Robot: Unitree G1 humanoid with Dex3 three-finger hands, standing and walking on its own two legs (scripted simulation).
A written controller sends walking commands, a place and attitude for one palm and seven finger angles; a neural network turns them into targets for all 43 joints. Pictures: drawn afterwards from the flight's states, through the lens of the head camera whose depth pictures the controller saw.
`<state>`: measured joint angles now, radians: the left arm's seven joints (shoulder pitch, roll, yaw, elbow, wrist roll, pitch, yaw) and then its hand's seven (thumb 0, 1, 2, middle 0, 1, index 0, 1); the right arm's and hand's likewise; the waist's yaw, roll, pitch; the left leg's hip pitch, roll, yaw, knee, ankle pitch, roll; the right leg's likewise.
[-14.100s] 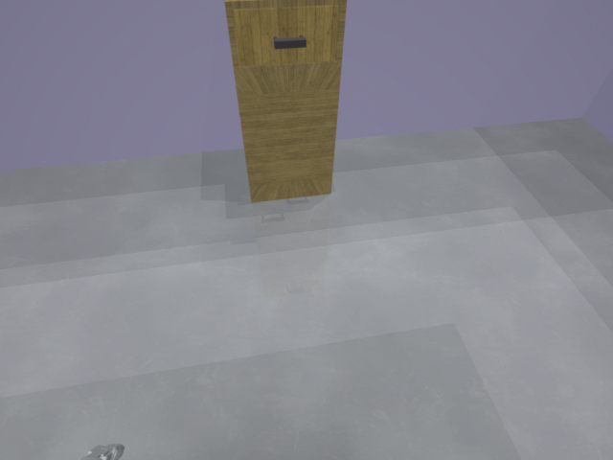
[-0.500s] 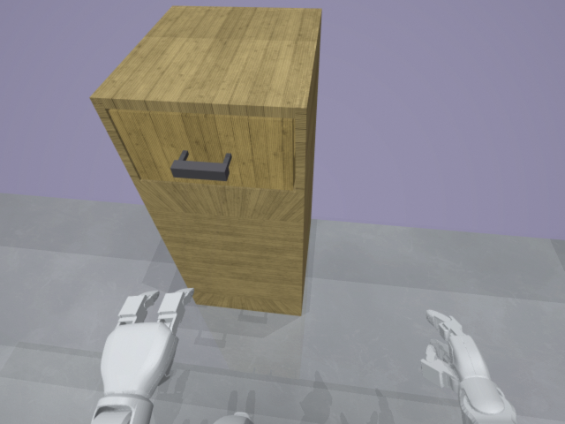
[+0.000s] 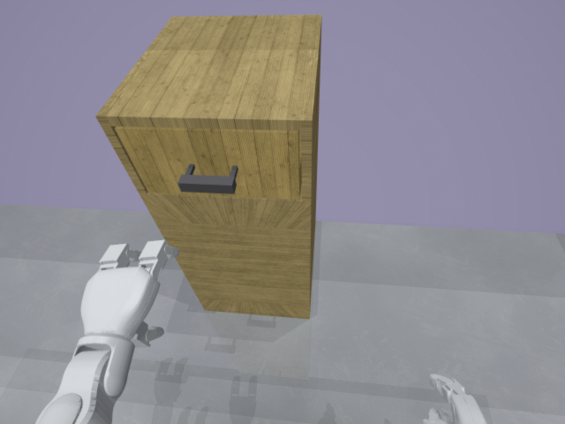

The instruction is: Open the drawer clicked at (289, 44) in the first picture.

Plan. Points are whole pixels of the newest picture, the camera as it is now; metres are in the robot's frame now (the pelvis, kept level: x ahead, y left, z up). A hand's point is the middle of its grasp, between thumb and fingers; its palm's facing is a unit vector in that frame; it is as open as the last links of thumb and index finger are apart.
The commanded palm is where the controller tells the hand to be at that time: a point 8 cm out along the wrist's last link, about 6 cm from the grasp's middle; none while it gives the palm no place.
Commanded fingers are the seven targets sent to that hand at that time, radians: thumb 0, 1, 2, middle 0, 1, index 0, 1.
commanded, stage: raise the hand with hooked fingers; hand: left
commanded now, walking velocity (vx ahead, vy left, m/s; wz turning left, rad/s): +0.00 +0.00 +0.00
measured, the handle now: (210, 176) +0.54 +0.21 +0.00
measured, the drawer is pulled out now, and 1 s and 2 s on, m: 0.00 0.00 0.00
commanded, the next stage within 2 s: move the hooked fingers above the handle in 0.94 s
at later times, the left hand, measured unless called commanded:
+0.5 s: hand (114, 243) +0.31 +0.26 +0.11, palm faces +0.06 -0.08 -1.00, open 13.8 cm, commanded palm +0.28 +0.26 +0.17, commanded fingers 0.00 -0.50 0.30 -0.30 -1.20 -0.30 -1.20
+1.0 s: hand (118, 241) +0.31 +0.25 +0.12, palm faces +0.07 -0.08 -0.99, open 13.8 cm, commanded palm +0.28 +0.25 +0.17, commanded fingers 0.00 -0.50 0.30 -0.30 -1.20 -0.30 -1.20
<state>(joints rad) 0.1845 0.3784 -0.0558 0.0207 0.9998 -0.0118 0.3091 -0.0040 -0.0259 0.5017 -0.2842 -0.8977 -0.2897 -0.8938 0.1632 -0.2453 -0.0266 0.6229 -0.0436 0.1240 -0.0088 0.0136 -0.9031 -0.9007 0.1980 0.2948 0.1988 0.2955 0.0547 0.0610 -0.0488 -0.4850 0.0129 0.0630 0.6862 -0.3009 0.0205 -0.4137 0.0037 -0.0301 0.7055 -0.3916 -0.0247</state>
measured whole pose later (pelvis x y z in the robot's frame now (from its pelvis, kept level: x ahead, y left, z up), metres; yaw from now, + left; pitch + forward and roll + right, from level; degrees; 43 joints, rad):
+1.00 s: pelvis +0.00 +0.00 +0.02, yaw +1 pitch +2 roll +0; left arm -0.09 0.49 -0.03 0.04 0.90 -0.01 0.07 -0.01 -0.49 0.30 -0.32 -1.20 -0.32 -1.20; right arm 0.13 -0.27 -0.02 0.64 0.01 0.17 -0.01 0.01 -0.91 -0.90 0.20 0.29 0.20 0.30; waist 0.07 0.09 0.00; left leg -0.31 -0.01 0.04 0.48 -0.21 0.03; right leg -0.23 -0.01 -0.05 0.49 -0.30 -0.01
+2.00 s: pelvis +0.02 +0.00 +0.01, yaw +0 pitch +9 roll +0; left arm -0.50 0.42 -0.11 0.56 0.99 -0.02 0.13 -0.01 -0.49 0.30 -0.32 -1.20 -0.32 -1.20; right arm 0.24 -0.26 -0.05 0.66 0.03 0.18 -0.02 0.01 -0.91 -0.90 0.20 0.29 0.20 0.30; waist 0.00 0.06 -0.08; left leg -0.47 0.01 0.06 0.59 -0.28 0.02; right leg -0.39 0.00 -0.03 0.60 -0.36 -0.02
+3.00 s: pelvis +0.01 +0.02 +0.00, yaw -1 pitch +14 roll -1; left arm -0.77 0.43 -0.10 0.93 1.04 -0.05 0.24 -0.01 -0.49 0.30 -0.32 -1.20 -0.32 -1.20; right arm 0.34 -0.25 -0.08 0.71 0.01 0.16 -0.01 0.01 -0.90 -0.90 0.20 0.29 0.20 0.30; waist -0.08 0.06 -0.12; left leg -0.63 0.02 0.06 0.68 -0.30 0.04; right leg -0.54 0.01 -0.02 0.65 -0.36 -0.01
